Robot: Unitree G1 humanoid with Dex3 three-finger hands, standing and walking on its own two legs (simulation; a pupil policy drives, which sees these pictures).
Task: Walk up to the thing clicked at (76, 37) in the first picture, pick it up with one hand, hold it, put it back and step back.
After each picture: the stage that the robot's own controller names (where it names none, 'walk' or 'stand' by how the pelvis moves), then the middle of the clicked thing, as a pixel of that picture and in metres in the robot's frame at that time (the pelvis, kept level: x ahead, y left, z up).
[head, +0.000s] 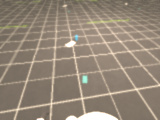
stand; (76, 37) +2.09 +0.45 -0.72
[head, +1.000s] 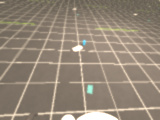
walk; (84, 42) +1.99 +0.14 -0.70
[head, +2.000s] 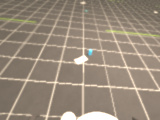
walk; (90, 52) +1.41 -0.02 -0.71
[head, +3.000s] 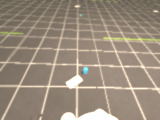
walk; (85, 70) +0.90 +0.04 -0.71
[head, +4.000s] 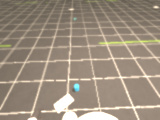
walk; (76, 87) +0.56 +0.17 -0.69
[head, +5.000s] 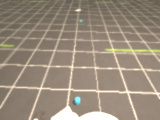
stand; (77, 100) +0.38 +0.12 -0.70
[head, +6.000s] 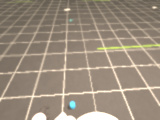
stand; (72, 105) +0.31 +0.18 -0.71
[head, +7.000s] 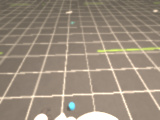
stand; (72, 106) +0.31 +0.20 -0.72
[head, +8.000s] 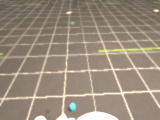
stand; (72, 106) +0.30 +0.18 -0.73
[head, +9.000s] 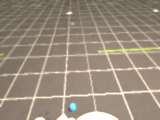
stand; (73, 107) +0.31 +0.19 -0.73
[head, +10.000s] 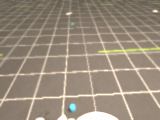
stand; (72, 107) +0.30 +0.19 -0.73
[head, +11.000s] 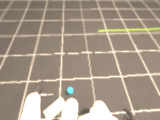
go down; (70, 90) +0.33 +0.18 -0.62
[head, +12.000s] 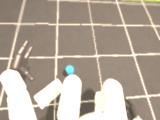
go down; (69, 70) +0.41 +0.18 -0.33
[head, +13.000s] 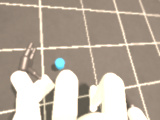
close in; (60, 64) +0.40 +0.20 -0.26
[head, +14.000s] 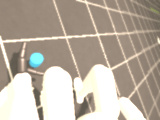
close; (36, 60) +0.40 +0.22 -0.23
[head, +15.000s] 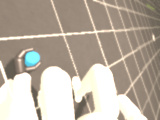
close; (31, 60) +0.39 +0.23 -0.22
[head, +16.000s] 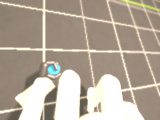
lift; (53, 71) +0.31 +0.24 -0.14
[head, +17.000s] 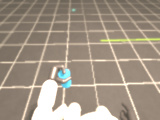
lift; (65, 78) +0.31 +0.17 +0.01
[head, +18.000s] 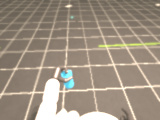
hold; (67, 79) +0.32 +0.16 +0.00
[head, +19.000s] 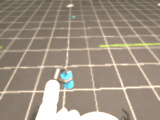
hold; (67, 80) +0.31 +0.17 -0.01
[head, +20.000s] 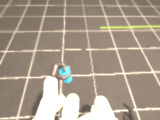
crouch; (66, 75) +0.35 +0.17 -0.06
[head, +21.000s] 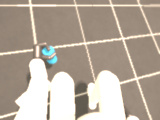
lower; (50, 55) +0.45 +0.22 -0.15
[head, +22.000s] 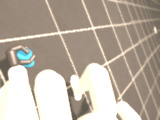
lower; (26, 58) +0.42 +0.24 -0.23
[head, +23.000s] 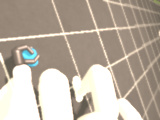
lower; (31, 57) +0.41 +0.24 -0.23
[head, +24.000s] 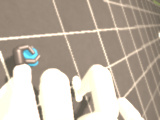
lower; (31, 57) +0.41 +0.24 -0.23
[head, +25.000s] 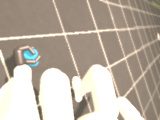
lower; (31, 57) +0.41 +0.24 -0.23
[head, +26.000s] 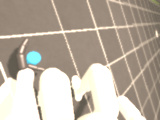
open; (32, 60) +0.39 +0.22 -0.23
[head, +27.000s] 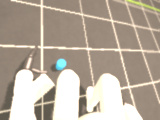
stand; (60, 65) +0.40 +0.19 -0.27
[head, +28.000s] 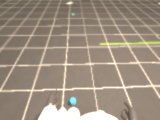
stand; (73, 101) +0.33 +0.15 -0.64
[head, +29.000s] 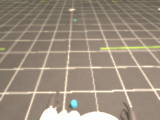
stand; (74, 103) +0.33 +0.16 -0.67
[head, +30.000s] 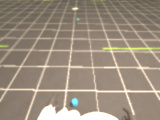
stand; (74, 102) +0.34 +0.16 -0.67
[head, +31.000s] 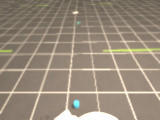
walk; (76, 104) +0.34 +0.16 -0.72
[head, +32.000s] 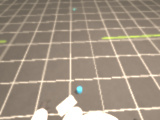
walk; (79, 89) +0.44 +0.12 -0.70
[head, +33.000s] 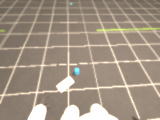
walk; (76, 71) +0.72 +0.17 -0.70
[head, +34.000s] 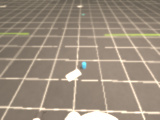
stand; (84, 65) +1.01 +0.15 -0.70
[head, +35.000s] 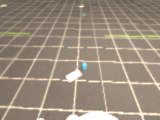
stand; (84, 66) +1.00 +0.13 -0.72
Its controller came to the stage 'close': yes
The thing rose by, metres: 0.71
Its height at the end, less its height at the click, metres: +0.00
